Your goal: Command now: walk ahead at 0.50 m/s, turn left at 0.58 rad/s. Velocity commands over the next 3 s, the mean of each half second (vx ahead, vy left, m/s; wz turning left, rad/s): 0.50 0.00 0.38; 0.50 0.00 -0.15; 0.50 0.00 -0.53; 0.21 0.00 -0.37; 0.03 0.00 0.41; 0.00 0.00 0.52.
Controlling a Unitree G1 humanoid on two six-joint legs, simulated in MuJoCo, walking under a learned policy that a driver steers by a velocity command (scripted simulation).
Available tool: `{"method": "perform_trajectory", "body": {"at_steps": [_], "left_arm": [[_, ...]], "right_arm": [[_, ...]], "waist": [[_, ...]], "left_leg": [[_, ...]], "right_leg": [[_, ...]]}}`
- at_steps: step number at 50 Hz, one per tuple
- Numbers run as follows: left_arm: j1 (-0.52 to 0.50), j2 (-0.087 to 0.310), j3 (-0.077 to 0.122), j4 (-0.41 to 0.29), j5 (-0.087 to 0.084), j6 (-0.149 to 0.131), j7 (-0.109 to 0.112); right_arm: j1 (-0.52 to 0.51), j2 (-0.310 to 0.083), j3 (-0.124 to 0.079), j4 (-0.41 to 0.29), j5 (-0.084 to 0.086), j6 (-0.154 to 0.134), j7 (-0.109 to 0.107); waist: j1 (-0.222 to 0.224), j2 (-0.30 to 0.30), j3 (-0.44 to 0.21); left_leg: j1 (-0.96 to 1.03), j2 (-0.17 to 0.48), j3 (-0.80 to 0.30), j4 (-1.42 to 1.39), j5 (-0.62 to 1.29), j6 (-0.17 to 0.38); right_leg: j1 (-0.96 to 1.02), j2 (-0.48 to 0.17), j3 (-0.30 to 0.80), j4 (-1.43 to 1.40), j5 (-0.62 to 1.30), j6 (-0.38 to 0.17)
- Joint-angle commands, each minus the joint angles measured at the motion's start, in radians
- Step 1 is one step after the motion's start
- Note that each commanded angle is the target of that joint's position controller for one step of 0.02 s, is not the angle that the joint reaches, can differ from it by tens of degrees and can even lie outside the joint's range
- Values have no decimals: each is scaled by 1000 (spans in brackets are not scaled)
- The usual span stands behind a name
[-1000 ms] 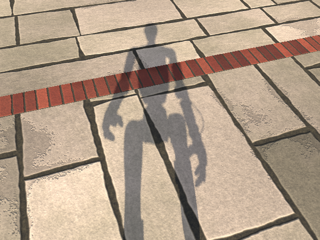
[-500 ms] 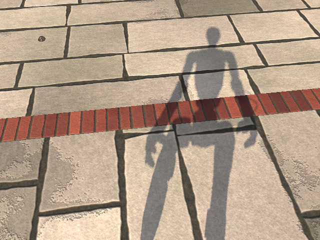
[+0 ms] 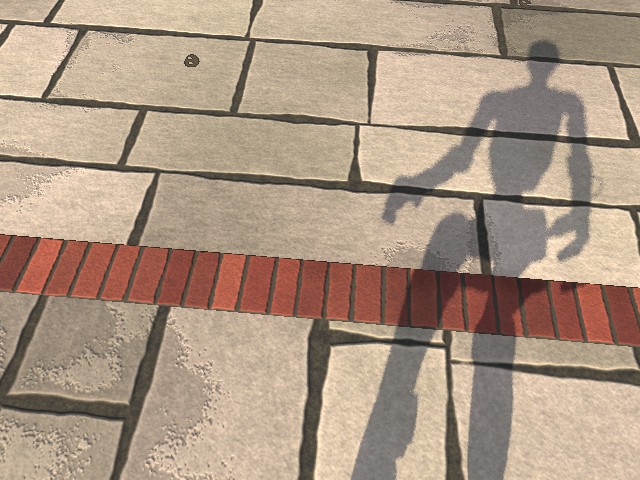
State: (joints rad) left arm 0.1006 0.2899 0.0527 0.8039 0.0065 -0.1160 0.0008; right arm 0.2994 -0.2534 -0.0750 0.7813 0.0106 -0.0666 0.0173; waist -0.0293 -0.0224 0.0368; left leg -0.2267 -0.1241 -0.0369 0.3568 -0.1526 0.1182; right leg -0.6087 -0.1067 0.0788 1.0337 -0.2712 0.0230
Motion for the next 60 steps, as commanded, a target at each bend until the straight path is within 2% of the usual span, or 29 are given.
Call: {"method": "perform_trajectory", "body": {"at_steps": [1, 4, 9, 12, 13, 14, 15, 16, 17, 18, 19, 21, 22, 23, 24, 26, 29, 34, 36, 38, 39, 40, 41, 42, 44, 46, 52, 56, 60], "left_arm": [[-22, 54, 13, -65, 11, 8, 7], [-126, 34, 4, -100, 1, 2, 0], [-176, 85, 17, -138, -12, -17, -21], [-57, 114, 35, -108, -4, -35, -26], [60, 148, 49, -86, 10, -40, -22], [220, 213, 65, -71, 16, -38, -18], [314, 252, 83, -9, 3, -21, -30], [297, 156, 59, -23, -25, -19, -34], [228, 108, 44, -37, -25, -11, -30], [170, 96, 35, -48, -12, -5, -30], [138, 78, 28, -47, -4, -2, -30], [131, 57, 19, -38, 1, -6, -29], [172, -41, -12, -54, 45, -28, -6], [194, -32, -11, -46, 42, -36, 0], [189, 14, -2, -52, 45, -37, -1], [203, 65, 8, -47, 47, -33, -22], [259, 84, 8, -19, 49, -23, -53], [333, 91, -1, 36, 51, -16, -67], [320, 116, 4, 50, 46, -6, -68], [304, 116, 4, 56, 58, -12, -70], [406, -2, -29, 32, 68, -24, -66], [478, -56, -55, 32, 76, -35, -84], [257, 25, -22, 17, 49, -32, -87], [219, 25, -16, 19, 38, -32, -66], [237, -4, -28, 26, 68, -21, -44], [220, -42, -37, 27, 74, -4, -58], [81, -54, -47, -1, 47, 22, -109], [1, -14, -35, -35, 51, 40, -107], [-80, 5, -19, -63, 55, 44, -93]], "right_arm": [[-16, -174, -43, -82, 6, -15, -24], [29, -176, -44, -75, 10, -5, -30], [83, -157, -39, -56, 13, 5, -36], [69, -142, -32, -55, 4, 14, -40], [59, -108, -18, -66, -2, 12, -36], [103, -69, 0, -82, -18, 7, -36], [254, -34, 12, -73, 22, -4, -33], [199, -131, -3, -57, 35, -7, -34], [65, -168, -12, -82, 29, -7, -33], [-7, -156, -9, -101, 11, -8, -34], [-34, -141, -10, -112, -2, -11, -31], [-6, -105, -7, -110, 1, -9, -25], [46, 1, 42, -58, -158, -21, 21], [25, -10, 33, -61, -153, -23, 34], [-22, -36, 29, -74, -127, -27, 40], [-102, -37, 39, -91, -102, -26, 46], [-177, -21, 62, -111, -90, -12, 53], [-294, -76, 56, -162, -77, -20, 38], [-306, -91, 53, -172, -68, -29, 31], [-154, -162, 22, -141, -47, -46, 22], [56, -218, 16, -95, -57, -47, 16], [261, -191, 26, -52, -59, -34, 8], [304, -163, 20, -4, -79, -43, -3], [191, -153, 19, 1, -62, -47, -9], [73, -45, 52, -10, -55, -42, -29], [-3, -9, 59, -37, -70, -46, -37], [54, -47, 44, 25, -114, -65, -22], [119, -75, 46, 85, -111, -67, 8], [166, -94, 44, 131, -107, -57, 11]], "waist": [[25, 46, -39], [-22, 92, -35], [-38, 130, -45], [28, 162, -78], [83, 142, -175], [119, -1, -322], [72, -336, -396], [104, -191, -291], [119, -86, -154], [97, -13, -84], [72, -6, -46], [37, -64, -54], [60, -155, -87], [62, -109, -43], [62, -67, -36], [74, -31, -35], [94, -31, -11], [104, -43, 15], [75, -36, 12], [-18, -10, -104], [-43, 180, -377], [-97, 286, -544], [-161, 148, -219], [-100, 149, -59], [-13, 109, -72], [34, 93, -80], [23, 63, -20], [15, 79, 15], [2, 90, 47]], "left_leg": [[-22, 232, -210, -144, 283, 165], [-45, 193, -191, -117, 176, 108], [97, 260, -308, -17, 91, 84], [151, 257, -324, 105, 263, 56], [105, 207, -282, 266, 307, 26], [-91, 114, -194, 562, 84, -24], [-427, 11, -124, 849, -430, -84], [-548, 72, -182, 955, -411, -82], [-580, 109, -153, 964, -315, -80], [-548, 147, -113, 927, -244, -80], [-519, 181, -99, 864, -196, -79], [-435, 217, -70, 778, -161, -83], [-453, 189, -67, 788, -165, -94], [-481, 188, -55, 735, -156, -101], [-498, 193, -29, 667, -98, -112], [-465, 216, 7, 512, 25, -126], [-380, 206, 36, 345, 122, -113], [-382, 178, 24, 208, 135, -55], [-261, 150, 58, 147, 152, -26], [124, 146, 62, 200, 220, 47], [578, 351, -174, 220, 364, 231], [852, 586, -610, 45, 171, 362], [610, 516, -576, -59, -127, 203], [389, 491, -423, -100, -252, 137], [216, 453, -262, -148, -57, 123], [144, 435, -147, -206, 70, 124], [117, 391, 146, -260, 335, 119], [158, 406, 212, -242, 397, 103], [291, 422, 246, -198, 403, 71]], "right_leg": [[1, 22, -30, -201, 172, 40], [76, 77, -44, -423, 356, 34], [100, 93, -10, -546, 327, -2], [249, 111, -51, -603, 244, -64], [444, 50, -6, -579, 263, -113], [745, -125, 211, -537, 277, -202], [983, -294, 663, -676, 15, -345], [931, -277, 701, -731, -225, -313], [793, -240, 544, -746, -205, -269], [656, -201, 433, -767, -85, -253], [567, -166, 361, -789, 19, -251], [493, -112, 255, -825, 151, -244], [507, -82, 204, -868, 58, -277], [490, -85, 199, -885, 39, -280], [482, -82, 168, -892, 62, -283], [444, -82, 104, -902, 134, -291], [413, -88, 53, -888, 236, -299], [577, -143, 88, -821, 309, -275], [573, -133, 85, -771, 390, -249], [423, -29, 12, -567, 569, -163], [203, 112, -46, -247, 306, -84], [-50, 213, -37, 11, -308, -51], [-222, 141, 50, 173, -240, -89], [-241, 79, 27, 208, -140, -109], [-116, 6, 26, 152, -23, -120], [-50, -13, 15, 114, 2, -107], [-105, -18, -41, -166, 314, -74], [-72, 17, -53, -307, 414, -84], [-64, 53, -87, -365, 288, -108]]}}
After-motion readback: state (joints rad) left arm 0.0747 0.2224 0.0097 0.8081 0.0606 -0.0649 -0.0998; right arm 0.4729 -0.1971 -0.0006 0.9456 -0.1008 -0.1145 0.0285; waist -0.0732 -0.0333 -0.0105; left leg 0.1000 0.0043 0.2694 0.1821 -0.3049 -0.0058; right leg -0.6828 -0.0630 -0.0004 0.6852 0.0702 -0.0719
